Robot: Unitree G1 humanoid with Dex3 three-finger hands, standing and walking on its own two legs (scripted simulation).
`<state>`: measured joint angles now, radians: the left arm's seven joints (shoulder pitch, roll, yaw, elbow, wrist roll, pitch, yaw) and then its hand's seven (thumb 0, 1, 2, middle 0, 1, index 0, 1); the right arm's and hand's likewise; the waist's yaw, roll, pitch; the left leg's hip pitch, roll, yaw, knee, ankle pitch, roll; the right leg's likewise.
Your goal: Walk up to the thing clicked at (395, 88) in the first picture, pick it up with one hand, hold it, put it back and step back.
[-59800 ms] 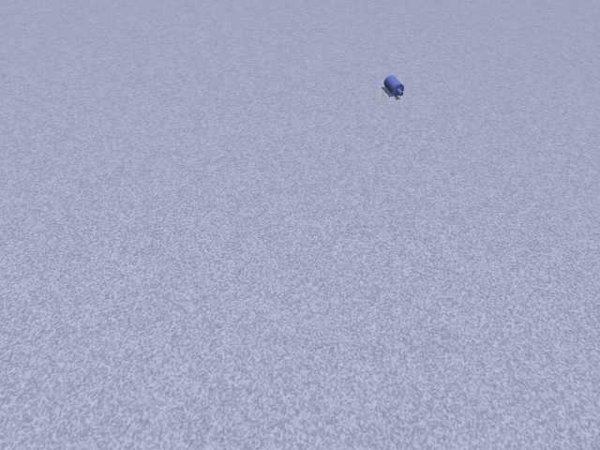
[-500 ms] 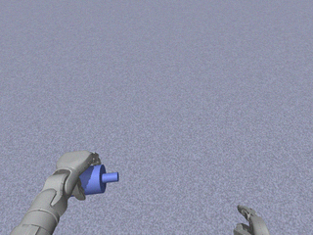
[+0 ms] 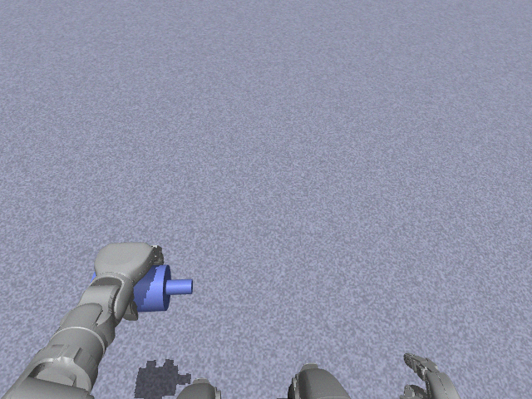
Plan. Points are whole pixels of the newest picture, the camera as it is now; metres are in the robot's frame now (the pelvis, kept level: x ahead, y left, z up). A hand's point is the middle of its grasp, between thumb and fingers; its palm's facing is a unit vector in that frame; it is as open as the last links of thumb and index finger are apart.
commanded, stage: crouch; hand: left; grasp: from above
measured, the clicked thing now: (146, 288) +0.33 +0.20 -0.14
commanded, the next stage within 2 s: lower in 1.70 s
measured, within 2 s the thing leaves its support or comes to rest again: neither
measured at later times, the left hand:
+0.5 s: hand (174, 278) +0.42 +0.20 -0.34, palm faces -0.47 +0.02 -0.88, open 10.6 cm
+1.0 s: hand (185, 278) +0.46 +0.19 -0.48, palm faces -0.46 -0.01 -0.89, open 10.6 cm
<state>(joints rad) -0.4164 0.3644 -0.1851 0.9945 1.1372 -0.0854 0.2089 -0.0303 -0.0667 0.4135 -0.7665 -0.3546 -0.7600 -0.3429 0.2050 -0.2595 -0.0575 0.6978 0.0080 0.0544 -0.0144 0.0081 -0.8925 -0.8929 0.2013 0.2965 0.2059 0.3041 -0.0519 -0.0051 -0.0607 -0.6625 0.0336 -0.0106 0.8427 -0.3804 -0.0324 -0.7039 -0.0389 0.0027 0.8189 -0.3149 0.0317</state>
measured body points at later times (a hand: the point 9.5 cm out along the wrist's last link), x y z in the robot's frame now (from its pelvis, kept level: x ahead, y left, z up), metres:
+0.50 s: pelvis -0.04 +0.01 -0.20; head +0.15 +0.02 +0.20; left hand +0.44 +0.19 -0.29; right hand -0.04 -0.26 -0.33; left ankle +0.02 +0.14 -0.70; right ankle +0.05 -0.14 -0.70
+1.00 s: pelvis -0.05 +0.01 -0.31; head +0.21 +0.04 +0.06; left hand +0.48 +0.19 -0.43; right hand -0.03 -0.27 -0.42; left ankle +0.02 +0.14 -0.70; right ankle +0.05 -0.14 -0.70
